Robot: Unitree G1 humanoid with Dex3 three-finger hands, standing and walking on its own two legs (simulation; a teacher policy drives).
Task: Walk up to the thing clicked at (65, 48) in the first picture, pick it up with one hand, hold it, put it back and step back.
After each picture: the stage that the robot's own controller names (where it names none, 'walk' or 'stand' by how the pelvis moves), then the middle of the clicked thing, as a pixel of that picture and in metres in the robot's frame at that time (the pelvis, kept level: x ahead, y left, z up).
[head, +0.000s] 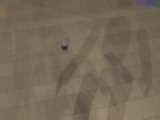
stand; (64, 46) +1.29 +0.19 -0.72
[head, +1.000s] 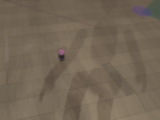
walk; (61, 55) +1.18 +0.16 -0.71
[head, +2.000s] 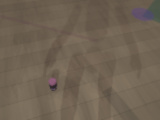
walk; (52, 84) +0.77 +0.21 -0.71
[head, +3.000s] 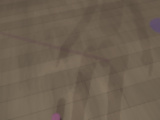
stand; out of the picture +0.47 +0.24 -0.70
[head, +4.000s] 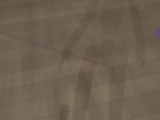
stand; out of the picture +0.42 +0.20 -0.72
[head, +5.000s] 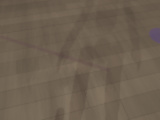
stand; out of the picture +0.40 +0.21 -0.72
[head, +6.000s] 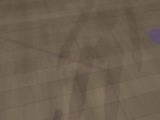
stand; out of the picture +0.39 +0.22 -0.73
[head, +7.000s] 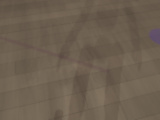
stand; out of the picture +0.38 +0.22 -0.73
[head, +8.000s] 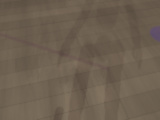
go down; out of the picture +0.39 +0.21 -0.72
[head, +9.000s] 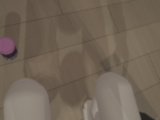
go down; (7, 49) +0.48 +0.25 -0.30
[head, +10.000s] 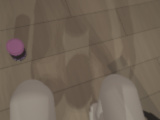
approach; (17, 50) +0.47 +0.24 -0.29
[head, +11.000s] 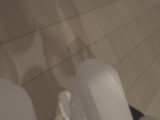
close in; out of the picture +0.46 +0.28 -0.23
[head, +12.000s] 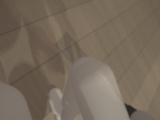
close; out of the picture +0.45 +0.29 -0.23
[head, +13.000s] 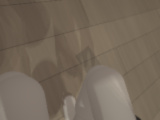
lift; out of the picture +0.40 +0.27 -0.19
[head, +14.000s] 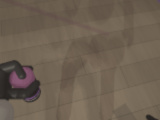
lift; (26, 85) +0.33 +0.18 -0.01
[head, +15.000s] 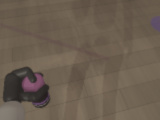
hold; (37, 91) +0.33 +0.16 -0.01
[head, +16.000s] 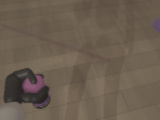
hold; (37, 92) +0.32 +0.17 -0.01
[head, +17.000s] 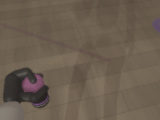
crouch; (37, 92) +0.32 +0.17 -0.01
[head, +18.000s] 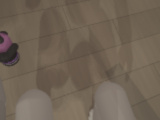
crouch; (5, 51) +0.45 +0.23 -0.11
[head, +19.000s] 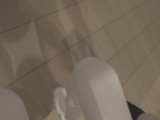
lower; out of the picture +0.44 +0.30 -0.23
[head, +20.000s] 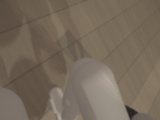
lower; out of the picture +0.44 +0.30 -0.23
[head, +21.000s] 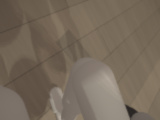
lower; out of the picture +0.44 +0.30 -0.24
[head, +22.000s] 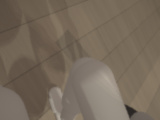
lower; out of the picture +0.44 +0.30 -0.24
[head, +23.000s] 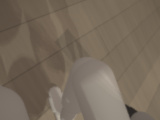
loosen; out of the picture +0.44 +0.30 -0.24
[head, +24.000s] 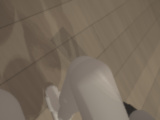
withdraw; out of the picture +0.43 +0.30 -0.23
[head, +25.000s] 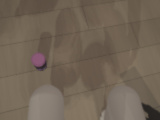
walk; (39, 62) +0.46 +0.22 -0.37
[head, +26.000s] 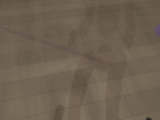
stand; out of the picture +0.39 +0.19 -0.66
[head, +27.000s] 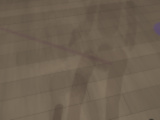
stand; out of the picture +0.40 +0.21 -0.67
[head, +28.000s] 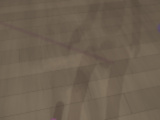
stand; out of the picture +0.40 +0.21 -0.67
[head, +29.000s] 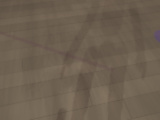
stand; out of the picture +0.40 +0.21 -0.72
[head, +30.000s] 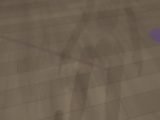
stand; out of the picture +0.38 +0.22 -0.73
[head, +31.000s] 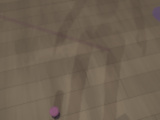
walk; (55, 113) +0.42 +0.21 -0.71
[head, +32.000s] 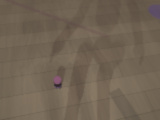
walk; (57, 82) +0.68 +0.17 -0.71
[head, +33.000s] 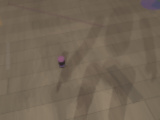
stand; (61, 62) +1.03 +0.27 -0.70
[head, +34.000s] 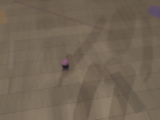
stand; (65, 65) +1.00 +0.18 -0.72
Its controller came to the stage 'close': yes
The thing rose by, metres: 0.70
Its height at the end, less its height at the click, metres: +0.00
